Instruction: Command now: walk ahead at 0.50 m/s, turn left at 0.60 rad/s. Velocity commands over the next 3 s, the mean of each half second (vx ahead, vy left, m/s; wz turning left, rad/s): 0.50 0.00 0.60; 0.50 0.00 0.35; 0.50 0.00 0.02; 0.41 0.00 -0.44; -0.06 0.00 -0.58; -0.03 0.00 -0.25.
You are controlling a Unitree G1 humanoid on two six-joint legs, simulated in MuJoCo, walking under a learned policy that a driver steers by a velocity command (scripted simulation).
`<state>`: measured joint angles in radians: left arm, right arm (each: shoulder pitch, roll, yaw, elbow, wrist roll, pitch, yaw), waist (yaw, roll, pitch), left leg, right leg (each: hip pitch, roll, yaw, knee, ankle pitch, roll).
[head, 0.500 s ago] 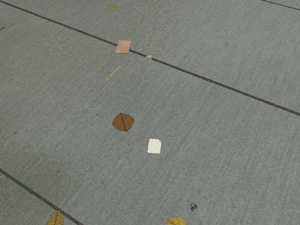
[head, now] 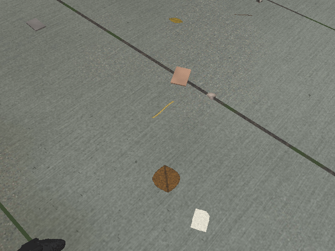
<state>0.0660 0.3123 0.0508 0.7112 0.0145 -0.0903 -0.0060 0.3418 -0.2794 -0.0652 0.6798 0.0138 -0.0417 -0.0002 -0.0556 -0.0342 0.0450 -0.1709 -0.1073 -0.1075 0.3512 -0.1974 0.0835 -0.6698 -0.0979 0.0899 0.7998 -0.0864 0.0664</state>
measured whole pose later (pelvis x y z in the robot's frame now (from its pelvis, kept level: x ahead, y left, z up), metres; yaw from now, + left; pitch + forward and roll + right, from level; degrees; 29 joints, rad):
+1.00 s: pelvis +0.51 +0.12 +0.00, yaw +28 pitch +1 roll +1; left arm 0.14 0.31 0.05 0.78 0.00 -0.07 -0.01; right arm 0.33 -0.26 -0.05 0.74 0.00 -0.07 0.01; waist -0.04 -0.05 0.03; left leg -0.11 -0.09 0.01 0.27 -0.18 0.08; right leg -0.68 -0.14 0.04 0.90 -0.10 0.04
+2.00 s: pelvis +1.00 +0.36 +0.00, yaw +11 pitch +1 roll +1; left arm 0.20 0.33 0.09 0.71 -0.02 0.01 0.01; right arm 0.20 -0.27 -0.06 0.83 -0.01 -0.07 -0.01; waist -0.03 -0.05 0.07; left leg -0.19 0.00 0.12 0.35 -0.18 0.03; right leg -0.62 -0.06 0.02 0.97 -0.27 0.04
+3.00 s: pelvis +1.01 +0.40 -0.01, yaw -13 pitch -1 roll +0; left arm 0.22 0.27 0.05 0.77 0.00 0.05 0.03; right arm 0.18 -0.23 -0.01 0.86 0.00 -0.03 -0.01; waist -0.02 0.00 0.04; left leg -0.22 0.00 -0.01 0.49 -0.25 -0.01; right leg -0.14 0.00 0.08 0.44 -0.29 0.03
